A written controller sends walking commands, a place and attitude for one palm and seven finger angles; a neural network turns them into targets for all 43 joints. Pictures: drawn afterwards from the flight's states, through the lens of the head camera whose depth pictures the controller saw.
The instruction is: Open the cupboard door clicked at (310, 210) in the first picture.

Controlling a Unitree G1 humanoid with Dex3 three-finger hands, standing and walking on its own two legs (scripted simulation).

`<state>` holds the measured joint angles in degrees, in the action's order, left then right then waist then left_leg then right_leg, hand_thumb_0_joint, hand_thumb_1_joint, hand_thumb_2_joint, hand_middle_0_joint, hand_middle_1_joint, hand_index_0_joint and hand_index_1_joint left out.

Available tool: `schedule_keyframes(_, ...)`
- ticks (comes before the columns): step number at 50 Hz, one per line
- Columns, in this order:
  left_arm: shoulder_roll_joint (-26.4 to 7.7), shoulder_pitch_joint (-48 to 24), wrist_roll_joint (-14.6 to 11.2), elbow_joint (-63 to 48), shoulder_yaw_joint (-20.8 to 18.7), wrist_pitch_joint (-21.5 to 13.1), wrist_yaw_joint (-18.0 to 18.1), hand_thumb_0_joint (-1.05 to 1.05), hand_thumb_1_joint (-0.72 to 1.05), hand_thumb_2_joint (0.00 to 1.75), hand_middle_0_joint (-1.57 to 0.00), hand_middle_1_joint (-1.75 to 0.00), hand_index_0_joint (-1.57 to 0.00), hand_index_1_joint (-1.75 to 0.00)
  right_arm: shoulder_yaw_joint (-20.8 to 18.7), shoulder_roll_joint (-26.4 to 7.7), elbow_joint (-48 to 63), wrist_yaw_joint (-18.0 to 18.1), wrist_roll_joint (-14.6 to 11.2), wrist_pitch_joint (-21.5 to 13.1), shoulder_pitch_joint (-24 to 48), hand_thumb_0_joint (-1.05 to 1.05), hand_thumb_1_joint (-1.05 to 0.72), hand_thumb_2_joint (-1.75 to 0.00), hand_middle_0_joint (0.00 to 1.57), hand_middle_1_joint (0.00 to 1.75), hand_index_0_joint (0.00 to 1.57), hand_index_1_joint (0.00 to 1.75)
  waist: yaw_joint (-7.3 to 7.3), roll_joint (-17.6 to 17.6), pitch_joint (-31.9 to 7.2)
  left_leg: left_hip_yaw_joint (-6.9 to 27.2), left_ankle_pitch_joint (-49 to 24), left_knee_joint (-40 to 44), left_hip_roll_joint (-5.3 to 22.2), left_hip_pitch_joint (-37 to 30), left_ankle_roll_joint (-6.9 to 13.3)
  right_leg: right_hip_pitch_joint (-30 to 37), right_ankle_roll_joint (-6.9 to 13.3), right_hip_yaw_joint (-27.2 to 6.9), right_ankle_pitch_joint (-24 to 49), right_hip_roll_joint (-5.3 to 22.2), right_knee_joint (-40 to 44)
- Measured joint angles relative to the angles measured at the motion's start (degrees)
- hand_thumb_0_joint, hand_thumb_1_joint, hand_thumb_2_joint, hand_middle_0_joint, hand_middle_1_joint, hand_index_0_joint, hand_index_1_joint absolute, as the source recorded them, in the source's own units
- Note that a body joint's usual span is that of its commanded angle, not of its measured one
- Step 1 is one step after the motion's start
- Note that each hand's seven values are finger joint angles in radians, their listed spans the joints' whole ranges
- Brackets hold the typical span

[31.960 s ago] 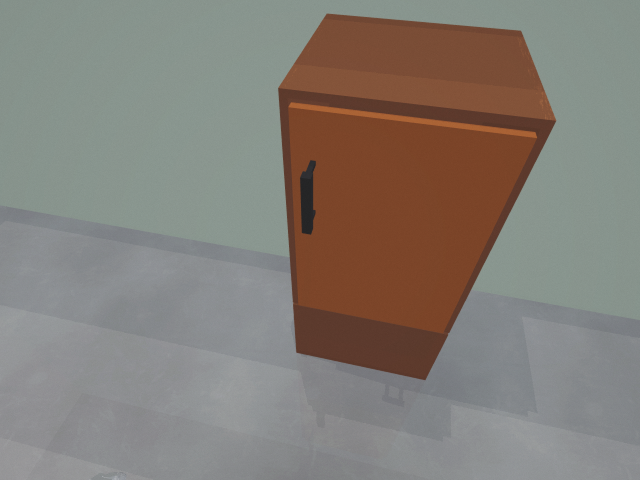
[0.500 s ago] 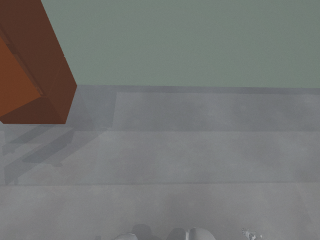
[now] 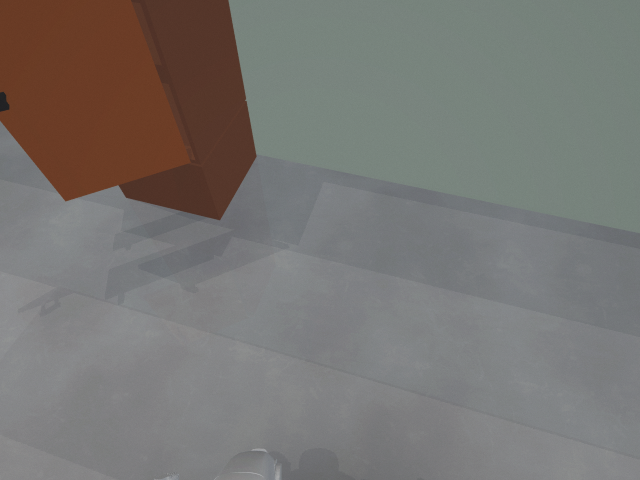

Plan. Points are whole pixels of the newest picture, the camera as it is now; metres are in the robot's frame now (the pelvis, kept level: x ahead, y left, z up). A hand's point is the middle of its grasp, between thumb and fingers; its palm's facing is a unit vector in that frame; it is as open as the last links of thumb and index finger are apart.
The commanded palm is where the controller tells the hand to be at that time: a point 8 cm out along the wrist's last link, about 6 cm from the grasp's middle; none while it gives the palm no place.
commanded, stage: turn to face it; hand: left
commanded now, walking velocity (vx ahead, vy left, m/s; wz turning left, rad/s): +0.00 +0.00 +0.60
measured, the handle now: out of the picture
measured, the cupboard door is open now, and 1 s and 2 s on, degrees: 42 42 42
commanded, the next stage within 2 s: take the last steps up to it in 0.70 s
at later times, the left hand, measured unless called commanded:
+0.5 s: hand out of the picture +0.05 +0.23 -0.16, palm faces +0.29 -0.92 -0.28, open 7.4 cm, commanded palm none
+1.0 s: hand out of the picture -0.08 +0.20 -0.18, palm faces +0.50 -0.84 -0.21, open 7.4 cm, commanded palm none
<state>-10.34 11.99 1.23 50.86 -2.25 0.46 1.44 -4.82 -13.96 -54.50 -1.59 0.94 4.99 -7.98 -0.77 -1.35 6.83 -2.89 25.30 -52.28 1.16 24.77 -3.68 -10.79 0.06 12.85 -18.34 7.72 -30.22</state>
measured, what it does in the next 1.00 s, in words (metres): steps on the spot, turning left: left foot, then right foot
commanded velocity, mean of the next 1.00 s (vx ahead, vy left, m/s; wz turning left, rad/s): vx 0.07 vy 0.02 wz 0.37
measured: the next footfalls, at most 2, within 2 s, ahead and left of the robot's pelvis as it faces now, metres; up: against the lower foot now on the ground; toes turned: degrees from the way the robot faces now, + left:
left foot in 0.10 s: +0.04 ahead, +0.13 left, +0.00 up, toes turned +9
right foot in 0.52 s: +0.07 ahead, -0.12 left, +0.00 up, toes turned +14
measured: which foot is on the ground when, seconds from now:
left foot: up 0.00-0.08, down 0.10-0.52, up 0.54-0.84, down 0.86-1.00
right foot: down 0.00-0.10, up 0.12-0.50, down 0.52-0.86, up 0.88-1.00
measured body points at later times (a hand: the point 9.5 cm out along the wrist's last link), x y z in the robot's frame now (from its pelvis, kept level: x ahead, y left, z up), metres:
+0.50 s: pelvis +0.00 -0.01 -0.01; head +0.05 +0.00 +0.44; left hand +0.04 +0.28 -0.14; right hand +0.14 -0.23 -0.16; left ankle +0.00 +0.12 -0.74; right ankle +0.03 -0.13 -0.74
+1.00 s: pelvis +0.00 +0.01 +0.00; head +0.03 +0.05 +0.44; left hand -0.10 +0.25 -0.16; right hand +0.19 -0.16 -0.14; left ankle -0.04 +0.10 -0.74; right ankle +0.03 -0.12 -0.67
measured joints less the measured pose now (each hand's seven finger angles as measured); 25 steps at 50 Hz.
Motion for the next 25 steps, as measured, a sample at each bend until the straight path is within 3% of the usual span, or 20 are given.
schedule_keyframes(3,-1.26,0.80,0.12,0.65,-0.56,0.03,-0.27,0.00,0.91,0.90,-0.21,-0.30,-0.20,-0.30,0.43,0.28,0.49,0.03,-0.13,-0.58,1.28,0.01,-0.91,-0.90,0.20,0.30,0.20,0.29,1.02,-1.05,0.25,-1.58,-0.76,9.00,-0.23,-3.97,0.78,-0.61,-0.80,2.22,-1.67,1.43,-2.67)
schedule_keyframes(5,-2.25,1.92,-0.18,1.03,-1.02,0.32,-0.53,0.00,0.91,0.90,-0.21,-0.31,-0.20,-0.30,0.73,0.11,1.51,-0.08,-0.05,-1.40,1.70,0.01,-0.91,-0.90,0.20,0.30,0.20,0.29,1.25,-1.32,-0.31,-2.33,-7.08,17.22,-0.49,-7.62,1.97,-2.07,-1.73,3.51,-3.86,2.55,-6.71)
schedule_keyframes(6,-2.94,2.07,-0.41,1.35,-1.32,0.77,-0.69,0.00,0.91,0.90,-0.21,-0.30,-0.20,-0.30,0.65,0.19,1.98,-0.01,0.14,-2.05,2.00,0.01,-0.91,-0.90,0.20,0.30,0.20,0.29,1.09,-1.72,-0.49,-2.05,-9.00,17.44,-1.09,-7.13,4.50,-3.96,-2.67,2.62,-6.02,3.06,-11.15)
schedule_keyframes(8,-4.32,1.36,-0.38,2.12,-1.71,2.44,-0.36,0.00,0.91,0.90,-0.21,-0.30,-0.20,-0.30,0.97,0.65,2.71,0.33,0.27,-2.96,2.46,0.01,-0.91,-0.90,0.20,0.30,0.20,0.29,1.52,-2.46,-0.13,-1.28,-7.65,14.85,-1.78,-5.71,6.31,-8.66,-3.62,-2.73,-12.51,1.76,-21.98)
schedule_keyframes(10,-5.06,0.27,-0.38,2.92,-2.04,3.44,-0.08,0.00,0.91,0.90,-0.20,-0.30,-0.20,-0.30,1.34,1.01,3.23,1.04,0.40,-3.41,2.03,0.01,-0.91,-0.90,0.20,0.30,0.20,0.29,1.60,-2.16,-0.35,0.03,-7.36,15.54,-2.01,-5.72,6.33,-12.68,-4.22,-6.64,-12.65,-0.17,-30.03)
schedule_keyframes(13,-5.41,-1.20,-0.34,2.70,-2.27,3.48,-0.45,0.01,0.91,0.90,-0.20,-0.30,-0.20,-0.30,1.78,1.28,3.10,1.68,0.50,-3.42,1.23,0.00,-0.91,-0.90,0.20,0.30,0.20,0.29,1.81,-1.39,-0.69,1.87,-9.80,19.39,-2.45,-6.91,5.80,-16.23,-4.75,-9.84,-8.15,-1.44,-33.95)
schedule_keyframes(19,-4.65,-3.05,-0.39,0.73,-1.86,2.78,-0.77,0.01,0.91,0.90,-0.20,-0.30,-0.20,-0.30,2.00,1.61,2.18,1.49,0.68,-2.98,-0.36,0.00,-0.91,-0.90,0.20,0.30,0.21,0.30,1.26,0.72,-1.46,5.45,-12.77,23.45,-2.82,-7.63,5.42,-15.48,-4.91,-11.85,-6.18,-2.88,-25.04)
schedule_keyframes(22,-3.87,-3.87,-0.56,-0.01,-1.44,2.38,-0.74,0.00,0.91,0.90,-0.20,-0.30,-0.20,-0.30,1.70,1.69,1.89,1.39,0.80,-2.50,-1.14,0.00,-0.91,-0.90,0.21,0.30,0.21,0.30,0.44,1.87,-1.59,7.48,-12.82,22.70,-3.00,-6.74,4.62,-12.07,-4.48,-11.65,-6.12,-4.33,-16.80)
schedule_keyframes(25,-3.26,-3.86,-0.70,-0.92,-0.96,1.28,-0.70,0.00,0.90,0.90,-0.20,-0.30,-0.20,-0.30,1.29,1.70,1.65,1.36,0.51,-1.98,-2.15,0.01,-0.91,-0.90,0.21,0.30,0.21,0.30,0.07,2.21,-2.06,9.22,-11.76,19.85,-3.93,-4.85,3.41,-6.15,-3.70,-10.90,-0.98,-5.53,-4.47)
